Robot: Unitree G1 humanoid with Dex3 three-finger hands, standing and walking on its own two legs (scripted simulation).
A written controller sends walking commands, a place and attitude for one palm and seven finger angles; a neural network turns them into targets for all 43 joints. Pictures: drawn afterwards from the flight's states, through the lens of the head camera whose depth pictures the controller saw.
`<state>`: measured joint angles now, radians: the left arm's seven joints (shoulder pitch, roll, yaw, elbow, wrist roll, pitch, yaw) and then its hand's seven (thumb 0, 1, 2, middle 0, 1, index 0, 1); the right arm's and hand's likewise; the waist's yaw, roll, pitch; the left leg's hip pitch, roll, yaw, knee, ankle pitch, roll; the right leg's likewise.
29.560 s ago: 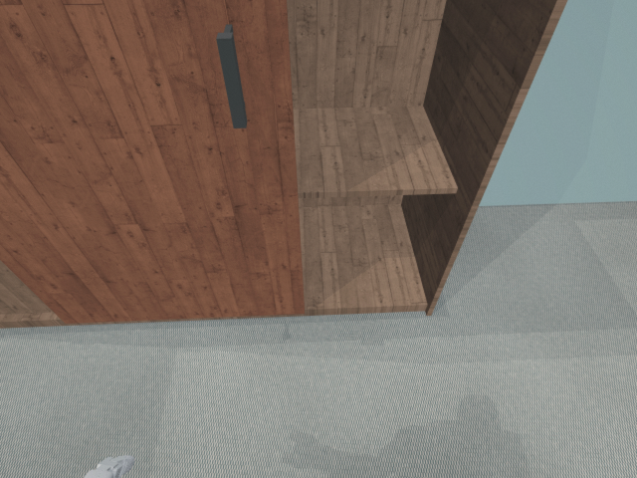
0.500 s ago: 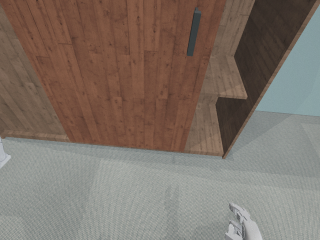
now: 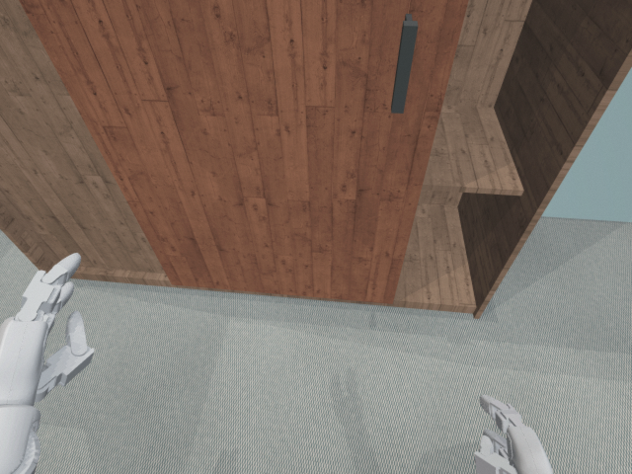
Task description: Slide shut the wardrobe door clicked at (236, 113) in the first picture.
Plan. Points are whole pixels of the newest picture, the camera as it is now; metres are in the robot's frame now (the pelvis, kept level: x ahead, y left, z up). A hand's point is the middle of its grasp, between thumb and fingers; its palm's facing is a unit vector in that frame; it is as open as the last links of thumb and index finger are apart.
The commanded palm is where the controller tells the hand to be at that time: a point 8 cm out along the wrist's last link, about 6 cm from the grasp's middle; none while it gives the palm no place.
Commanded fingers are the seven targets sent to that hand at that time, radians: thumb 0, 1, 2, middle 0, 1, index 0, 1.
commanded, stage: let the arm hang, fingers relaxed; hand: left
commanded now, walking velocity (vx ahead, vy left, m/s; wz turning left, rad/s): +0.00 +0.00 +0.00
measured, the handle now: (402, 64) +0.76 -0.11 +0.16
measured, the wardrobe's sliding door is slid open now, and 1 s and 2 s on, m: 0.29 0.29 0.29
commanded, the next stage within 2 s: look to check the result in 1.02 s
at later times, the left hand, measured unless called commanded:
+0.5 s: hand out of the picture -0.02 +0.22 -0.16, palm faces -0.02 -0.96 -0.27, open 7.2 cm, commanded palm none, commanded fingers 0.00 0.90 0.90 -0.20 -0.30 -0.20 -0.30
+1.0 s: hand out of the picture +0.01 +0.18 -0.16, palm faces -0.03 -0.98 -0.20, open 7.3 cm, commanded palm none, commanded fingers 0.00 0.90 0.90 -0.20 -0.30 -0.20 -0.30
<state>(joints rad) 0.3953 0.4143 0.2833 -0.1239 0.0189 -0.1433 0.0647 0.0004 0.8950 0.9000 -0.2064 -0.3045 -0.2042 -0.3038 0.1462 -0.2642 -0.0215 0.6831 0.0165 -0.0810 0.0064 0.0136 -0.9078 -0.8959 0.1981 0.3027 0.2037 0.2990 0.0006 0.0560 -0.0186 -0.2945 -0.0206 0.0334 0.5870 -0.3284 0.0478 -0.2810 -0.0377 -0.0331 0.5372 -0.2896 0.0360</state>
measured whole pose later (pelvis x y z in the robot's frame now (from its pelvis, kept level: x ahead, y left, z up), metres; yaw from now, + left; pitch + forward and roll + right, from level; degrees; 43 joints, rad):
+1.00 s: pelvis -0.01 +0.00 +0.01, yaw -1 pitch -2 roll +0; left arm 0.23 0.16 0.00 1.13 0.01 -0.01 0.03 0.00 0.92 0.90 -0.20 -0.30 -0.20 -0.30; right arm 0.26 -0.18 0.00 1.11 -0.01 0.00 -0.02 0.01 -0.91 -0.90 0.20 0.30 0.20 0.30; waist -0.02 0.00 0.05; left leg -0.15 -0.03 0.06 0.40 -0.22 0.05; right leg -0.17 -0.05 -0.01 0.39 -0.20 0.04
